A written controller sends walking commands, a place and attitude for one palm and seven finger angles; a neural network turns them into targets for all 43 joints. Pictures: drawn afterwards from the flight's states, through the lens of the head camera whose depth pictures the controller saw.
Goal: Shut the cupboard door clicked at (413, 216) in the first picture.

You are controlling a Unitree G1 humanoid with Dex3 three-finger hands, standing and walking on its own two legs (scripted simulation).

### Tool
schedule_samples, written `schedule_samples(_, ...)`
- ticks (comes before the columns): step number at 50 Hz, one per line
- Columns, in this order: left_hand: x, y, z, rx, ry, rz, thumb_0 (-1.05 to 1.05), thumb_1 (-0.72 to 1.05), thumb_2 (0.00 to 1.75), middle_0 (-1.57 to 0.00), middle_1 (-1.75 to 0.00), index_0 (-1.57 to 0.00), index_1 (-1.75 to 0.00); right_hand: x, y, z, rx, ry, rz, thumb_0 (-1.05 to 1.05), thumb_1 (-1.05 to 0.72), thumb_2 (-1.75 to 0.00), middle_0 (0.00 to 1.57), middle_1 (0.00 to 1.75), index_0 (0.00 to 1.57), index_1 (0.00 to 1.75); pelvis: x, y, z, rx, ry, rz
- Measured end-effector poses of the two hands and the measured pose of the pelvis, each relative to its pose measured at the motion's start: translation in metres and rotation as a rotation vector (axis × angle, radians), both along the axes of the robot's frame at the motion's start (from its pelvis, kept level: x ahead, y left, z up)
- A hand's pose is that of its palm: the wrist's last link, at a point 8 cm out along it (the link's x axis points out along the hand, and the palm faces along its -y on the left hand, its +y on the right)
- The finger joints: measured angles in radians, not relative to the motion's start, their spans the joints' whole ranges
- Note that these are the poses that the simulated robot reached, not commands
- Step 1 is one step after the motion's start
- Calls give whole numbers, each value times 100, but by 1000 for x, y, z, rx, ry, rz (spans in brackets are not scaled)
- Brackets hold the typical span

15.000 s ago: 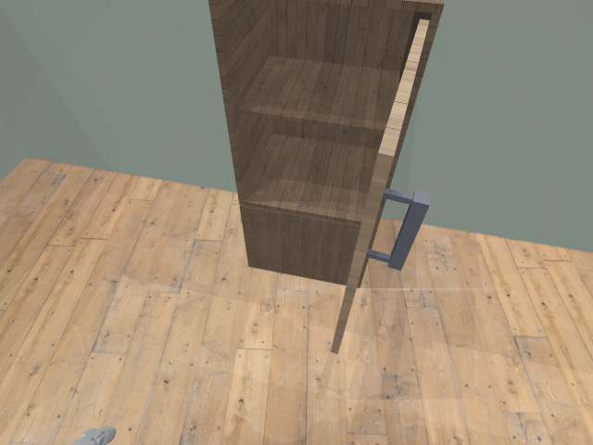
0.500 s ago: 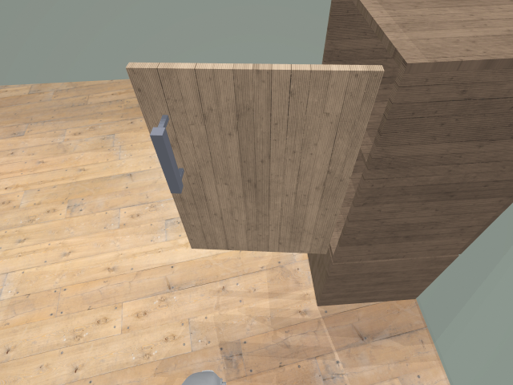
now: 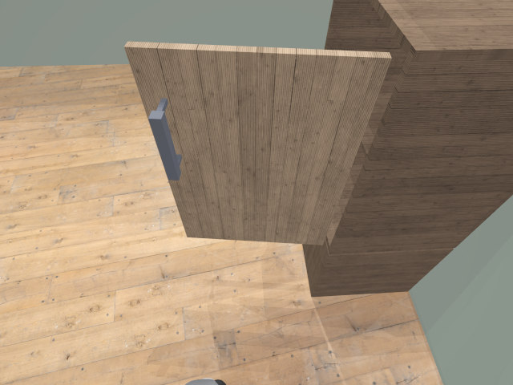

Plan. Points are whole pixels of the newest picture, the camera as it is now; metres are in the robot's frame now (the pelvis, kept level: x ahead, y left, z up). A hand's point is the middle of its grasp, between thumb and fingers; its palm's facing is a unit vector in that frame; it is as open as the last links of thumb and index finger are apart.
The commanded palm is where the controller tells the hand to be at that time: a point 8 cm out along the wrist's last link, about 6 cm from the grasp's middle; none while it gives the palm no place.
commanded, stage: come to a stop and stand still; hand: left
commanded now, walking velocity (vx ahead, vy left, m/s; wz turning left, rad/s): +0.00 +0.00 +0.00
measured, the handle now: (169, 141) +0.52 +0.21 +0.06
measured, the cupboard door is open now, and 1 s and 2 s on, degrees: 83 83 83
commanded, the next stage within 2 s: look again from close up in 0.38 s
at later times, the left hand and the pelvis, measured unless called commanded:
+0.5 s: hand out of the picture -0.01 +0.14 -0.17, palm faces +0.03 -0.98 -0.18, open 7.4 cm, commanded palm none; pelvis -0.01 -0.03 +0.01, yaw +0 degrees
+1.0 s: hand out of the picture -0.02 +0.21 -0.17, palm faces +0.02 -0.98 -0.21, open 7.4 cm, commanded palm none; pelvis -0.02 +0.02 +0.00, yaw +0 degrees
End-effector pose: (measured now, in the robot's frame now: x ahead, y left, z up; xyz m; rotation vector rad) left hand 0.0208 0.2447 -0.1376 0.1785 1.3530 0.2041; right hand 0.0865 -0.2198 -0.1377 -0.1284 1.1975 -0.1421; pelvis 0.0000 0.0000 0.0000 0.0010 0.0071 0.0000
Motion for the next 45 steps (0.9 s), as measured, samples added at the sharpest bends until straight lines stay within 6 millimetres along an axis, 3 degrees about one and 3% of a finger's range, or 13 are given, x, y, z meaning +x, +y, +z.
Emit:
schedule_samples(6, -12, -28, 9, -6, -7, -10, 1, 91, 90, -20, -30, -20, -30, -51, -27, -6, 10, 108, -46, 0, -92, -90, 20, 30, 20, 30, -5, -16, 5, 6, -20, -3)
schedule_samples(10, -12, -41, 2, -34, 6, -21, 1, 91, 90, -20, -30, -20, -30, -84, -36, -9, -12, 164, -69, 0, -92, -90, 20, 30, 20, 30, -4, -19, 2, -11, -19, 2)
schedule_samples(15, -14, -47, 0, -47, 10, -6, 2, 93, 90, -20, -30, -20, -30, -121, -32, -3, -10, 266, -66, 1, -92, -90, 20, 30, 20, 30, -7, -26, 6, 0, -37, 5)
schedule_samples(20, -22, -51, 0, -58, 27, 3, 1, 92, 90, -20, -30, -20, -30, -138, -22, -1, 13, 315, -68, 1, -91, -90, 20, 30, 20, 30, -9, -28, 8, -3, -40, 8)
schedule_samples(25, -32, -56, -1, -65, 54, 4, 1, 92, 90, -20, -30, -20, -30, -137, -12, -3, 37, 310, -66, 1, -91, -90, 20, 30, 20, 30, -9, -27, 8, -10, -33, 3)
schedule_samples(30, -41, -52, -3, -66, 42, -28, 1, 91, 90, -20, -30, -20, -30, -113, -5, -7, 30, 195, -53, 1, -92, -90, 20, 30, 20, 30, -13, -14, 4, -18, -43, -6)
schedule_samples(45, -43, 4, -8, -48, -11, -25, 1, 91, 90, -20, -30, -20, -30, -75, 7, 10, -44, 65, 14, 1, -92, -90, 20, 30, 20, 30, -21, 19, 2, -13, -30, 7)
